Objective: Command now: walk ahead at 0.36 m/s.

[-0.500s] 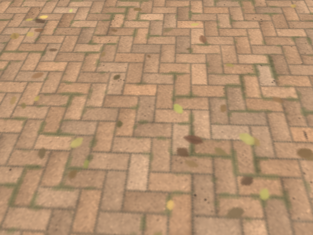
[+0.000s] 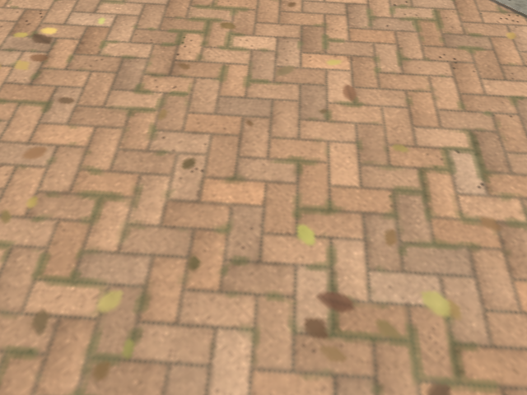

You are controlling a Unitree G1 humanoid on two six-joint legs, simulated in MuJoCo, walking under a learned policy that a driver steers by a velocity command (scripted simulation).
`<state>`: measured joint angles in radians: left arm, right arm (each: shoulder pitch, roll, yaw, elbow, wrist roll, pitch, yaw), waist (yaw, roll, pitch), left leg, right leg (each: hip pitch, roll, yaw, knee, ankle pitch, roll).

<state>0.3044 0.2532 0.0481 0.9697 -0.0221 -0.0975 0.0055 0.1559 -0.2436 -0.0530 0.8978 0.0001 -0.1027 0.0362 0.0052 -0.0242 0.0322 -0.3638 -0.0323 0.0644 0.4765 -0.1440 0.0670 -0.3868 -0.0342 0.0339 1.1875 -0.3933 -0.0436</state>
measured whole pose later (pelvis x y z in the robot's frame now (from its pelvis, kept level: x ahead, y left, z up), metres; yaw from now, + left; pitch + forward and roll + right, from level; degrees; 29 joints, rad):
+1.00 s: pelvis +0.14 -0.03 +0.00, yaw +0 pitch -1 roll +0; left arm 0.10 0.20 0.06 1.05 0.00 0.01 0.03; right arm 0.31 -0.17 -0.02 1.13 -0.01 -0.01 -0.04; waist -0.01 0.00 0.04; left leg -0.10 0.01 0.04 0.52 -0.39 0.00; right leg -0.35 0.01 -0.02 0.52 -0.16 -0.03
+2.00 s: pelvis +0.35 -0.07 +0.01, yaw +1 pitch +1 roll -1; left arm 0.41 0.18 0.02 1.10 0.00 -0.09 0.01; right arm 0.07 -0.24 -0.07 0.90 0.02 -0.08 0.01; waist 0.07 0.03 -0.01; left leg -0.70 0.13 -0.01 0.75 0.01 0.02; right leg 0.05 0.05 -0.07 0.18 -0.26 -0.05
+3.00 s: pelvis +0.91 +0.01 +0.01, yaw +27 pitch +2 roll -2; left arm 0.30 0.27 0.07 0.93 0.01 -0.10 0.00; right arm 0.17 -0.31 -0.09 0.73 0.03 -0.04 0.01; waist 0.07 0.05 0.02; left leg -0.71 0.11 -0.06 0.96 -0.13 0.02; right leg -0.08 0.02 -0.16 0.25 -0.21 -0.02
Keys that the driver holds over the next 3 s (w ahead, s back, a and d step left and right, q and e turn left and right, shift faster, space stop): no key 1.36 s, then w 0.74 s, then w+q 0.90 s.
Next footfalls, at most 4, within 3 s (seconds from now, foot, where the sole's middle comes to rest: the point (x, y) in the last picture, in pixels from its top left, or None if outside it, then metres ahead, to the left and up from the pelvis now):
0.32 right None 0.26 -0.13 -0.77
2.16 left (238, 324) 0.65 0.08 -0.77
2.70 right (298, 230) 0.96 -0.09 -0.77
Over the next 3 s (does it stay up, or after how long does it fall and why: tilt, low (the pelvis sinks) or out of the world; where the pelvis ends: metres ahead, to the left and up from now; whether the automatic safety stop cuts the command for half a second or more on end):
stays up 0.91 0.01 0.01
